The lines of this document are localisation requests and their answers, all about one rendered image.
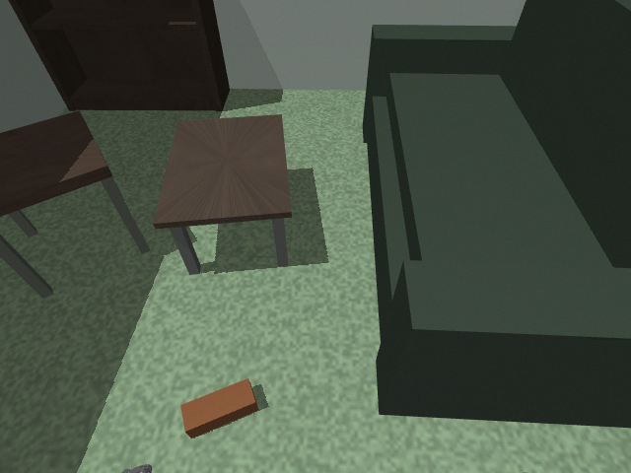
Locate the carton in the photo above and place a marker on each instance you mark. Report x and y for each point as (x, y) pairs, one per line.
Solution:
(218, 408)

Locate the bookshelf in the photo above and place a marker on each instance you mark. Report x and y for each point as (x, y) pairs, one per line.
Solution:
(129, 54)

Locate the coffee table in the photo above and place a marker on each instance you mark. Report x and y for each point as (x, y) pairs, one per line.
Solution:
(225, 170)

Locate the sofa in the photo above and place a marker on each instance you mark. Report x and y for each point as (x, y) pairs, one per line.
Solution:
(500, 177)

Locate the chair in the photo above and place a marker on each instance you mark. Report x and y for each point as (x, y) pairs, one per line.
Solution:
(44, 160)

